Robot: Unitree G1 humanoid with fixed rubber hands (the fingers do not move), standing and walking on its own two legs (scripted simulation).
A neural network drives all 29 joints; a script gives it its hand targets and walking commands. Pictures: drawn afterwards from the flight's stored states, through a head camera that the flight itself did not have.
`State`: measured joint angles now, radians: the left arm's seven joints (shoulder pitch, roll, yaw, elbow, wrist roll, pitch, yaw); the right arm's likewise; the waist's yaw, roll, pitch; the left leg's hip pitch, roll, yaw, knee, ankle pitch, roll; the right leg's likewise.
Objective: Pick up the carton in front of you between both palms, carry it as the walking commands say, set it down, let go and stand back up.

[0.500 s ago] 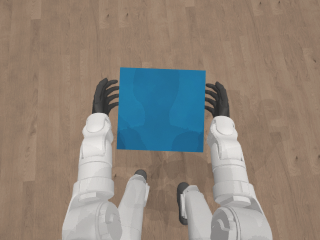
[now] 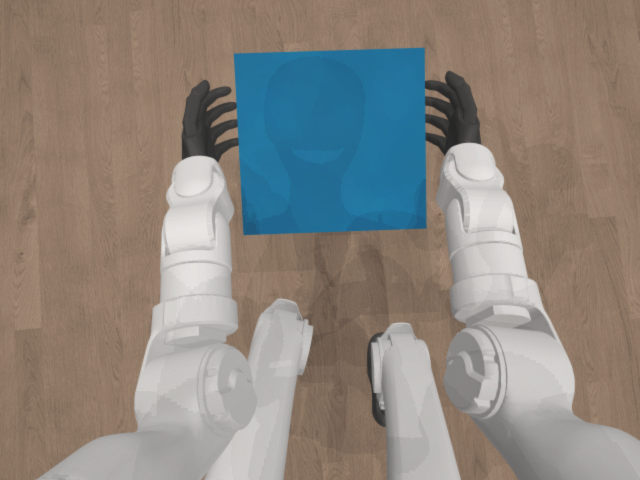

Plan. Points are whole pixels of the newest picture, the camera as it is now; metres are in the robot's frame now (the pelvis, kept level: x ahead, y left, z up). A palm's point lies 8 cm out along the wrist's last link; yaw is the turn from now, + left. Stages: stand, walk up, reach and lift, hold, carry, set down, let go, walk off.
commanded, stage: set down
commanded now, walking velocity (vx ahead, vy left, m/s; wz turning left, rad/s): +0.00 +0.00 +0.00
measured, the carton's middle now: (328, 155) +0.49 +0.07 -0.21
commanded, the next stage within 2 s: none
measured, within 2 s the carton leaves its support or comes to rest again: rests again in 0.80 s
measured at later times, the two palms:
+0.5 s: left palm (228, 173) +0.45 +0.22 -0.24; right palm (420, 144) +0.54 -0.06 -0.24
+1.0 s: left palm (235, 177) +0.46 +0.23 -0.33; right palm (397, 142) +0.57 -0.04 -0.34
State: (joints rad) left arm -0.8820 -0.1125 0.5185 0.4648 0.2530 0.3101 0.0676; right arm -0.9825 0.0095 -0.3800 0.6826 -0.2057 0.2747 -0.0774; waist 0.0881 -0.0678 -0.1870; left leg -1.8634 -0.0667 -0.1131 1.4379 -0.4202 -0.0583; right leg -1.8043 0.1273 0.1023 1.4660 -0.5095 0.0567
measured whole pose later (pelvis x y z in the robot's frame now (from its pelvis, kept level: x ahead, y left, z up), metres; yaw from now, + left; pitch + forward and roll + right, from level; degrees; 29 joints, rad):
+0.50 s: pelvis -0.03 -0.02 -0.11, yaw +1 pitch +49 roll +2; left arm -1.18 -0.02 0.61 0.59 0.20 0.31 0.08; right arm -1.42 -0.18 -0.23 0.96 -0.15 0.30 -0.12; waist 0.14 -0.05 0.04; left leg -2.18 -0.08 -0.11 1.80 -0.47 -0.11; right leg -2.15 0.18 0.10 1.87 -0.56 0.06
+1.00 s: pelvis -0.02 -0.02 -0.17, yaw +2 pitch +46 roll +3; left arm -1.30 0.05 0.60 0.69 0.10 0.27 0.08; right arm -1.63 -0.28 -0.06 1.15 -0.05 0.24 -0.11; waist 0.17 -0.03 0.24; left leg -2.27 -0.06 -0.07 2.03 -0.56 -0.11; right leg -2.24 0.18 0.08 2.11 -0.66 0.05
